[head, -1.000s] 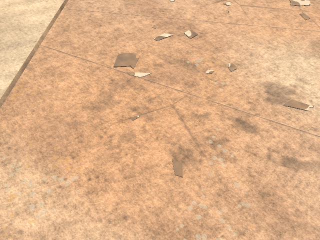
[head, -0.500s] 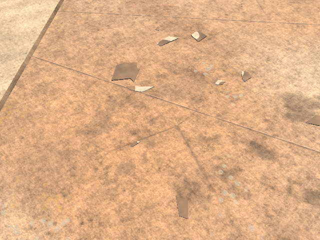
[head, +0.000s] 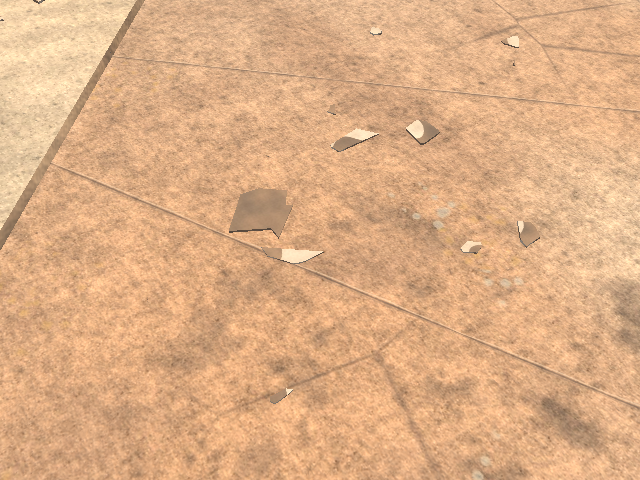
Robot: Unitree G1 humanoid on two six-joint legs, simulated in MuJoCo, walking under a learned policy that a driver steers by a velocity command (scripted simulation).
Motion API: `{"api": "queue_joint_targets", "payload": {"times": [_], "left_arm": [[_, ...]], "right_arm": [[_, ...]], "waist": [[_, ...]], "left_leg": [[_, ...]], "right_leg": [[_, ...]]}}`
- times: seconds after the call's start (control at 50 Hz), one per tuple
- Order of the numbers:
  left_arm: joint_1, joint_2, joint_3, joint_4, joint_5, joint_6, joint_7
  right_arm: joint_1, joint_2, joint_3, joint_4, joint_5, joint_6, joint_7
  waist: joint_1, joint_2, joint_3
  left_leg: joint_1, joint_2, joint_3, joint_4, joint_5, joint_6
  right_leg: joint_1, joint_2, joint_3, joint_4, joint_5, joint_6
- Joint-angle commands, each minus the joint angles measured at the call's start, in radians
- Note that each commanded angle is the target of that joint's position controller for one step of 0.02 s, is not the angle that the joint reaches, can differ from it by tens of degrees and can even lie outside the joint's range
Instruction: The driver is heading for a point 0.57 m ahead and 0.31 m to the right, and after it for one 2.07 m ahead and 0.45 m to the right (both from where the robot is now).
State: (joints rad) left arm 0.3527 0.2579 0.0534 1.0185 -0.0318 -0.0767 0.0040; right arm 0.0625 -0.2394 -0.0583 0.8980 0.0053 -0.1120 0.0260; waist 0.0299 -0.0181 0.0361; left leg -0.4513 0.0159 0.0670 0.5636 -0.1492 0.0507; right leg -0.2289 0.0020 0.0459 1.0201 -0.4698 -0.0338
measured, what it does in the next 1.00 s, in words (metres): walks ahead, turning right: right foot, then left foot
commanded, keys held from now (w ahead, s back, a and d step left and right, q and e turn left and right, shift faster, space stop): w+e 0.82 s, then e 0.18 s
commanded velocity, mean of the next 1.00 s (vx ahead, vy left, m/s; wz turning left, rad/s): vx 0.47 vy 0.00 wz -0.51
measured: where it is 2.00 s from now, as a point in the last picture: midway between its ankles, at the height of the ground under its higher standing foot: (418, 402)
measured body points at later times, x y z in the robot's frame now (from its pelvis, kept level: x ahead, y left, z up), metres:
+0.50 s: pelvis +0.27 -0.05 -0.01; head +0.31 -0.06 +0.44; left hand +0.53 +0.14 -0.11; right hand +0.20 -0.32 -0.15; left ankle +0.10 +0.10 -0.70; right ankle +0.37 -0.15 -0.73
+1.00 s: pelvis +0.55 -0.11 -0.01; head +0.58 -0.13 +0.44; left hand +0.74 +0.12 -0.12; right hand +0.62 -0.44 -0.08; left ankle +0.72 -0.08 -0.73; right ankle +0.37 -0.15 -0.70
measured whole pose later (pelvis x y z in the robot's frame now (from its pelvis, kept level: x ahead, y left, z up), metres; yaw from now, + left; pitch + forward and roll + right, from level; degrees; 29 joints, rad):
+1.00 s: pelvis +0.55 -0.11 -0.01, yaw -34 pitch +3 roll +1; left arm 0.33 0.30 0.09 0.78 -0.01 -0.02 0.03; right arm -0.01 -0.26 -0.05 0.74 -0.03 -0.13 0.01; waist 0.08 -0.01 0.03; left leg -0.50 -0.03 -0.01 0.50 -0.05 0.01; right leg -0.21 0.11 0.22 0.83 -0.55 -0.03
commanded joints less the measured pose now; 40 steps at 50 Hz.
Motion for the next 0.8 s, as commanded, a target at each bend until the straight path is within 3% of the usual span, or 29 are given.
{"api": "queue_joint_targets", "payload": {"times": [0.02, 0.06, 0.1, 0.12, 0.2, 0.26, 0.36, 0.42, 0.46, 0.48, 0.5, 0.52, 0.54, 0.56, 0.58, 0.6, 0.62, 0.66, 0.7, 0.8], "left_arm": [[-0.066, 0.118, 0.025, -0.092, -0.019, -0.034, 0.008], [-0.037, 0.083, 0.036, -0.081, -0.007, -0.004, 0.012], [-0.023, 0.042, 0.035, -0.08, -0.009, 0.02, 0.01], [-0.042, 0.041, 0.037, -0.091, -0.006, 0.027, 0.01], [-0.14, 0.04, 0.041, -0.136, 0.006, 0.028, 0.0], [-0.241, 0.022, 0.031, -0.175, 0.012, 0.023, -0.019], [-0.382, 0.008, 0.016, -0.258, 0.01, 0.024, -0.053], [-0.354, 0.046, 0.033, -0.289, 0.005, 0.028, -0.07], [-0.169, 0.119, 0.071, -0.261, -0.002, 0.032, -0.068], [-0.007, 0.185, 0.107, -0.22, -0.001, 0.035, -0.051], [0.059, 0.283, 0.129, -0.2, 0.002, 0.043, -0.028], [0.045, 0.307, 0.119, -0.234, 0.015, 0.025, -0.036], [0.052, 0.221, 0.095, -0.231, 0.023, 0.015, -0.04], [0.001, 0.173, 0.083, -0.232, 0.017, 0.005, -0.038], [-0.082, 0.144, 0.073, -0.251, 0.012, -0.001, -0.038], [-0.137, 0.111, 0.062, -0.269, 0.014, -0.003, -0.036], [-0.155, 0.101, 0.056, -0.281, 0.021, -0.003, -0.031], [-0.138, 0.129, 0.061, -0.282, 0.017, -0.007, -0.018], [-0.104, 0.163, 0.069, -0.28, 0.016, -0.006, -0.003], [-0.038, 0.166, 0.07, -0.272, 0.01, 0.009, 0.011]], "right_arm": [[0.176, -0.117, -0.025, 0.012, -0.007, -0.006, -0.008], [0.118, -0.074, -0.014, 0.018, -0.021, -0.013, -0.006], [0.128, -0.086, -0.019, 0.032, -0.023, -0.017, -0.01], [0.136, -0.1, -0.024, 0.038, -0.025, -0.019, -0.016], [0.167, -0.124, -0.031, 0.047, -0.028, -0.013, -0.04], [0.19, -0.141, -0.033, 0.045, -0.02, -0.005, -0.052], [0.284, -0.164, -0.045, 0.066, -0.003, 0.028, -0.058], [0.252, -0.202, -0.057, 0.046, 0.007, 0.049, -0.063], [0.217, -0.23, -0.062, 0.028, 0.012, 0.063, -0.067], [0.202, -0.226, -0.058, 0.016, 0.013, 0.061, -0.067], [0.234, -0.117, -0.03, -0.021, -0.022, 0.046, -0.06], [0.264, -0.065, -0.005, -0.069, -0.003, -0.002, -0.044], [0.128, -0.14, -0.023, -0.097, 0.037, -0.036, -0.029], [0.095, -0.145, -0.022, -0.108, 0.047, -0.052, -0.025], [0.102, -0.141, -0.026, -0.089, 0.025, -0.054, -0.033], [0.114, -0.159, -0.038, -0.081, 0.006, -0.043, -0.039], [0.131, -0.161, -0.044, -0.082, 0.0, -0.026, -0.037], [0.124, -0.135, -0.041, -0.098, -0.013, -0.004, -0.039], [0.054, -0.116, -0.035, -0.127, -0.021, 0.006, -0.044], [-0.12, -0.086, -0.016, -0.185, -0.007, -0.002, -0.029]], "waist": [[-0.096, 0.099, -0.131], [-0.039, 0.127, -0.069], [-0.021, 0.113, -0.04], [-0.018, 0.099, -0.025], [-0.03, 0.071, 0.008], [-0.06, 0.058, 0.034], [-0.103, 0.045, 0.077], [-0.049, 0.095, 0.021], [0.064, 0.122, -0.09], [0.148, 0.082, -0.173], [0.099, -0.141, -0.237], [0.039, -0.205, -0.389], [0.093, -0.085, -0.326], [0.068, -0.055, -0.205], [0.014, 0.031, -0.141], [-0.02, 0.03, -0.107], [-0.046, 0.015, -0.101], [-0.058, 0.008, -0.087], [-0.043, -0.003, -0.061], [0.031, -0.065, -0.031]], "left_leg": [[0.486, 0.318, -0.408, -0.319, -0.083, 0.149], [0.328, 0.26, -0.258, -0.386, -0.014, 0.115], [0.279, 0.246, -0.164, -0.423, 0.065, 0.121], [0.277, 0.245, -0.128, -0.433, 0.105, 0.125], [0.325, 0.235, -0.012, -0.451, 0.193, 0.118], [0.351, 0.225, 0.067, -0.464, 0.21, 0.101], [0.543, 0.279, 0.128, -0.388, 0.341, 0.094], [0.588, 0.289, 0.171, -0.239, 0.751, 0.068], [0.548, 0.268, 0.189, 0.038, 0.948, 0.039], [0.396, 0.225, 0.198, 0.287, 0.789, -0.003], [0.036, 0.109, 0.183, 0.633, 0.035, -0.052], [-0.24, -0.073, -0.059, 0.873, -0.472, -0.074], [-0.36, -0.014, -0.166, 0.891, -0.404, -0.048], [-0.383, 0.032, -0.155, 0.818, -0.308, -0.024], [-0.315, 0.077, -0.153, 0.725, -0.238, -0.025], [-0.241, 0.103, -0.151, 0.648, -0.201, -0.035], [-0.18, 0.116, -0.154, 0.612, -0.176, -0.046], [-0.15, 0.114, -0.135, 0.523, -0.145, -0.08], [-0.169, 0.097, -0.117, 0.396, -0.05, -0.108], [-0.085, 0.015, -0.101, 0.03, 0.232, -0.11]], "right_leg": [[-0.487, -0.099, 0.059, 0.257, 0.1, -0.031], [-0.378, -0.146, 0.067, 0.174, 0.192, -0.029], [-0.37, -0.152, 0.063, 0.145, 0.231, -0.024], [-0.398, -0.153, 0.066, 0.124, 0.266, -0.02], [-0.49, -0.139, 0.07, -0.062, 0.449, 0.001], [-0.47, -0.129, -0.004, -0.225, 0.546, 0.001], [-0.535, -0.106, -0.08, -0.355, 0.467, -0.03], [-0.396, -0.031, -0.16, -0.373, 0.331, -0.077], [-0.135, 0.048, -0.193, -0.402, 0.283, -0.129], [0.14, 0.057, -0.134, -0.483, 0.343, -0.172], [0.43, -0.168, 0.253, -0.499, 0.34, -0.263], [0.635, -0.351, 0.807, -0.678, 0.215, -0.443], [0.618, -0.324, 0.716, -0.736, 0.239, -0.377], [0.489, -0.285, 0.546, -0.73, 0.307, -0.333], [0.331, -0.234, 0.429, -0.733, 0.389, -0.293], [0.212, -0.2, 0.351, -0.747, 0.477, -0.273], [0.139, -0.182, 0.321, -0.768, 0.515, -0.268], [0.062, -0.165, 0.278, -0.791, 0.591, -0.274], [0.019, -0.14, 0.235, -0.802, 0.61, -0.263], [-0.027, -0.081, 0.2, -0.782, 0.447, -0.19]]}}
Keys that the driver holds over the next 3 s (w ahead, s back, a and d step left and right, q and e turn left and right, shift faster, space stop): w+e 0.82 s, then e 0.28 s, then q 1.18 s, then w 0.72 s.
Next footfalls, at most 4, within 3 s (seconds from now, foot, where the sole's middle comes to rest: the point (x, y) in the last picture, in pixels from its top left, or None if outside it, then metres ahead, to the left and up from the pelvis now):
0.48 right None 0.40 -0.16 -0.76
0.96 left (378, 351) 0.75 -0.10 -0.76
1.32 right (471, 430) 0.57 -0.29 -0.76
1.60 left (371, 367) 0.71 -0.09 -0.76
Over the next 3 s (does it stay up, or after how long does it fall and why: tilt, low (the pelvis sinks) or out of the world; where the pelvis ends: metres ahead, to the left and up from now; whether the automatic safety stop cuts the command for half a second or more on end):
stays up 0.84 -0.16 -0.01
